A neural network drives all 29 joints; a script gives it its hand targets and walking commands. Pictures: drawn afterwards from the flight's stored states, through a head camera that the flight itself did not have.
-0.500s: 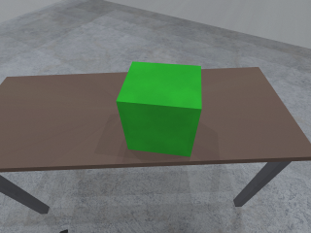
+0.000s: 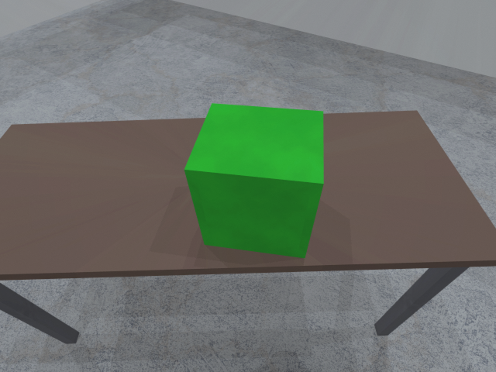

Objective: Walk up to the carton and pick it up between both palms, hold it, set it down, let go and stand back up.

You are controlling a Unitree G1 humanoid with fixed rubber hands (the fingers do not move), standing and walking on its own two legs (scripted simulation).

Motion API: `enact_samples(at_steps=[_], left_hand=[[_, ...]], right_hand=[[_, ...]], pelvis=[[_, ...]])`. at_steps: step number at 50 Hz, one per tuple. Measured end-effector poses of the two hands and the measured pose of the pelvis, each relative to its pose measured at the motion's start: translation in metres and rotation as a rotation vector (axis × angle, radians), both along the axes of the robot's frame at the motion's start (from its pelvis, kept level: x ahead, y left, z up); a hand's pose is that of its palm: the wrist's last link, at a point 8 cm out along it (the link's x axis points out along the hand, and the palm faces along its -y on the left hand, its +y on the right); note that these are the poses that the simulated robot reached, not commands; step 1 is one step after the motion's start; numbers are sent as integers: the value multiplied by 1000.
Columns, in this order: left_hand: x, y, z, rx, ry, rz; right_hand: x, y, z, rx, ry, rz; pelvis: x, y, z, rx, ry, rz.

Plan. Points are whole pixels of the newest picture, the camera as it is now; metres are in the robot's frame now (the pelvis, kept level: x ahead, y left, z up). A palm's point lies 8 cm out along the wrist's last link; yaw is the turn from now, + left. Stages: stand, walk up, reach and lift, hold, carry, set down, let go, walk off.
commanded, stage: stand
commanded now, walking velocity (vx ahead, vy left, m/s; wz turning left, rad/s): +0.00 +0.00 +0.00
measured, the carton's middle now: (259, 182) +0.45 +0.00 +0.02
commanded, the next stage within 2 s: none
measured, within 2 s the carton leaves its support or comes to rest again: neither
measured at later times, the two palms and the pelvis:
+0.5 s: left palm out of the picture +0.07 +0.29 -0.11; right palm out of the picture +0.06 -0.29 -0.12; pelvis +0.00 +0.00 +0.00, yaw +0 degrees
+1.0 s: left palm out of the picture +0.06 +0.29 -0.12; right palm out of the picture +0.05 -0.29 -0.12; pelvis +0.01 +0.00 +0.00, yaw +0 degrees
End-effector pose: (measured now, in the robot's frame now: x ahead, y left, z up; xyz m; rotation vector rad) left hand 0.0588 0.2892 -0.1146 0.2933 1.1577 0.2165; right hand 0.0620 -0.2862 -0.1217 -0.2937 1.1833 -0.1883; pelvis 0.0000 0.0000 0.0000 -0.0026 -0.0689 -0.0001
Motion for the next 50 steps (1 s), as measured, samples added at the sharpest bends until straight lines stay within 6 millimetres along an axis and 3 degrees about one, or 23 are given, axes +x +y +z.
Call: enact_samples(at_steps=[25,50], left_hand=[[8,1,1,4,-2,8],[3,-2,-1,-1,25,21]], right_hand=[[-5,-7,2,-15,15,-22],[-8,-6,-1,-7,41,-27]], pelvis=[[2,-1,1,0,-4,-1],[5,-3,1,0,1,0]])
